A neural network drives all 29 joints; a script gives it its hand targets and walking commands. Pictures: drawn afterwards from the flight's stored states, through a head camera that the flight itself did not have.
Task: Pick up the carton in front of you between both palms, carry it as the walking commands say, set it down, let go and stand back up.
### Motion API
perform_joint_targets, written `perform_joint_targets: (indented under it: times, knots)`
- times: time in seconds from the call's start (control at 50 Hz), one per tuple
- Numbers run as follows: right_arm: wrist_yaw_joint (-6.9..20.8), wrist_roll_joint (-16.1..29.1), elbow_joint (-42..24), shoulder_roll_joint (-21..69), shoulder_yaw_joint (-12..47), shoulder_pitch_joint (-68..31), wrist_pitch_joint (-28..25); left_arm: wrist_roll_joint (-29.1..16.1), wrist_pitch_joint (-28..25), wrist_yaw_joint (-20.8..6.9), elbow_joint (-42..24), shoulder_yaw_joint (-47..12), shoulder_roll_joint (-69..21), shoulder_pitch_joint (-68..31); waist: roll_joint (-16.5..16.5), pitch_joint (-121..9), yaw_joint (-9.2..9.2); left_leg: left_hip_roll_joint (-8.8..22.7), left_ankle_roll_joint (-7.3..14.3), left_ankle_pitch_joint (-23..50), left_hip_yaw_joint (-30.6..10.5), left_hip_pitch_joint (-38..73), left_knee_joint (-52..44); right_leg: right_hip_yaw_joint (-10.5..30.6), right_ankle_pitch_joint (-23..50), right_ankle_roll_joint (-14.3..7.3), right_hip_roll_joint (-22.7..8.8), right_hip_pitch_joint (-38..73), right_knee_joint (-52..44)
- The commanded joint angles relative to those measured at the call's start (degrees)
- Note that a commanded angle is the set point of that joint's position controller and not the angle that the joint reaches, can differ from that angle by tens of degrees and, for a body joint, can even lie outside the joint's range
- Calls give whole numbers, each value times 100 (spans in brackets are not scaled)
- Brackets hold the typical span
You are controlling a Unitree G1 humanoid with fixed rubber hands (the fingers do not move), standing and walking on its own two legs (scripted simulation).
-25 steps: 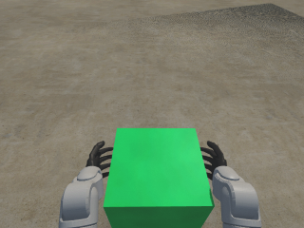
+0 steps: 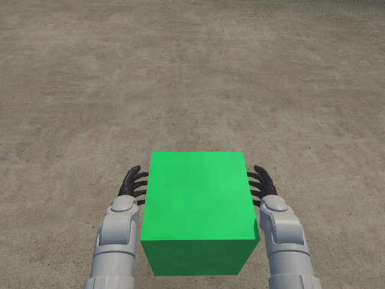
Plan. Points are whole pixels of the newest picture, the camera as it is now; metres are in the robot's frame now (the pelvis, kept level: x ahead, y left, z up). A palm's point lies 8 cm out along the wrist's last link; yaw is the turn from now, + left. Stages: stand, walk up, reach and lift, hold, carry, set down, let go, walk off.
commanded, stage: carry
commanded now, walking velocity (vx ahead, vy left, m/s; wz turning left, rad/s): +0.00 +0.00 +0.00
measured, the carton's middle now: (196, 216) +0.29 +0.00 -0.06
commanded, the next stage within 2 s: hold in 0.02 s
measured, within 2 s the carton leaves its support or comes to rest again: neither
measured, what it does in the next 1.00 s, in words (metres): stands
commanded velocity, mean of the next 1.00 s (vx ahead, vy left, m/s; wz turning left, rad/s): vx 0.00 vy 0.00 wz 0.00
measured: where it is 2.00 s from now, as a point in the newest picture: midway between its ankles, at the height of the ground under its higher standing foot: outside the picture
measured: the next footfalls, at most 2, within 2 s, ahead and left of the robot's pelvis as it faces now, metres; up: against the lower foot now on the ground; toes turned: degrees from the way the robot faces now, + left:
none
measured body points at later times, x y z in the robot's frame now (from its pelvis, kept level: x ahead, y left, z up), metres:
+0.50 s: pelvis -0.01 +0.00 +0.01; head -0.04 +0.01 +0.46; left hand +0.30 +0.14 +0.04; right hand +0.29 -0.16 +0.04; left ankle +0.07 +0.11 -0.73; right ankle -0.03 -0.12 -0.73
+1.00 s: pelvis -0.03 +0.01 -0.02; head +0.08 +0.03 +0.42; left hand +0.36 +0.13 -0.05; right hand +0.33 -0.17 -0.04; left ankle +0.07 +0.11 -0.73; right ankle -0.03 -0.12 -0.73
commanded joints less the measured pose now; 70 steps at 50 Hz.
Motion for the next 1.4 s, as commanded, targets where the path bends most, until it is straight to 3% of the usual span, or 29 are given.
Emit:
perform_joint_targets:
  times: [0.0,0.02,0.04,0.06,0.08,0.1,0.12,0.18,0.56,0.66,0.76,0.84,0.9,0.96,1.06,1.16,1.2,1.26,1.34,1.38]
  knots:
    - [1281,1336,-473,4816,3256,-2575,-273,-1406,-303,-1306,-528,-3355,-4867,-2645,92,-1612,3,629,-40,950,-754,1265,-241,509,791,-117,-552,-61,-471]
    - [1356,1249,-452,5053,3045,-2075,-300,-1334,-242,-1325,-762,-3145,-4855,-1975,-481,-1188,110,-826,-33,2109,-1573,3368,-181,1401,1989,-338,556,-609,-975]
    - [1280,1227,-645,4924,3070,-2037,-378,-1368,-247,-1287,-1122,-3355,-4777,-2063,-367,-1466,13,-739,-47,2187,-1660,3782,-207,1463,1995,-397,553,-641,-1104]
    - [1245,1132,-710,4924,3023,-1992,-319,-1395,-153,-1313,-1221,-3450,-4874,-2205,-190,-1421,-88,-726,-114,2381,-1676,3452,-324,1376,2345,-302,643,-155,-1023]
    - [1231,1181,-720,4926,3006,-2081,-272,-1395,-108,-1300,-1119,-3483,-4901,-2131,-123,-1512,-1,-760,-125,2600,-1729,3634,-371,1419,2496,-237,658,-79,-1091]
    - [1229,1181,-682,4832,2975,-2089,-244,-1321,-88,-1262,-1046,-3390,-4844,-2009,-96,-1431,-49,-753,-114,2694,-1763,3837,-383,1451,2509,-190,657,-214,-1171]
    - [1207,1110,-571,4740,2888,-1935,-226,-1253,-74,-1238,-983,-3255,-4633,-1968,-218,-1224,-57,-759,-153,2431,-1771,4005,-439,1462,2009,-241,648,-406,-1386]
    - [1309,1133,-267,4809,2768,-2288,-206,-1200,-21,-1255,-784,-3205,-4787,-2239,125,-906,59,-837,-241,1654,-1646,3615,-608,1439,1615,-211,668,-260,-1388]
    - [1530,1018,425,5347,2446,-3211,-224,-1113,23,-1574,43,-2828,-5393,-3092,-127,-623,24,-854,-248,693,-1584,3807,-583,1463,522,-337,565,-905,-1588]
    - [1577,679,1244,5363,1844,-4095,-491,-846,-171,-1635,879,-2269,-5431,-3971,-121,-374,23,-836,-227,-308,-1563,3474,-494,1400,-355,-416,552,-1231,-1432]
    - [1487,-68,2231,4960,682,-4903,-983,-232,-614,-1558,2022,-1197,-5140,-4780,-61,-144,-55,-796,-189,-925,-1671,2868,-276,1293,-690,-444,650,-1430,-956]
    - [1278,-694,2644,4224,-309,-4782,-1351,359,-1010,-1327,2573,-232,-4487,-4616,73,-102,-91,-825,-173,-661,-1657,2058,52,1187,-404,-342,774,-1894,-389]
    - [1185,-850,2627,3794,-644,-4605,-1730,627,-1460,-1175,2688,117,-3943,-4412,91,-455,-93,-890,-153,16,-1603,1548,465,1081,-1,-213,877,-2417,46]
    - [1195,-727,2518,3796,-444,-4637,-2207,623,-2030,-1086,2675,-58,-3853,-4400,91,-1063,-69,-931,-172,761,-1655,1266,939,1054,395,-126,948,-2977,471]
    - [1335,-128,2422,4357,648,-4927,-3042,219,-2945,-1058,2535,-1162,-4585,-4798,150,-2858,-125,-963,-123,2200,-1841,1348,1996,1008,923,-18,1104,-4242,1287]
    - [1247,588,1782,4635,1861,-5401,-3335,-312,-3224,-953,1862,-2347,-4792,-5351,225,-5436,-162,-941,-149,3366,-1844,1468,3161,951,1546,175,1174,-5268,2203]
    - [1187,761,1581,4669,2129,-5518,-3270,-403,-3148,-954,1688,-2557,-4777,-5380,221,-5967,-135,-996,-193,3207,-1720,1048,3438,920,1622,223,1184,-5386,2500]
    - [1177,878,1665,4866,2246,-5635,-3029,-453,-2931,-1064,1804,-2575,-4760,-5458,145,-5876,-85,-1094,-213,2221,-1507,-199,3621,905,1371,264,1192,-5431,2800]
    - [1282,818,2065,5134,1958,-6015,-2663,-341,-2611,-1268,2305,-2154,-4747,-5797,45,-5192,-39,-1175,-194,740,-1330,-1789,3835,856,469,279,1204,-5818,3118]
    - [1325,736,2268,5151,1722,-6223,-2527,-255,-2484,-1330,2566,-1899,-4726,-5992,49,-4984,-34,-1187,-183,332,-1290,-2248,3969,817,150,275,1214,-6156,3283]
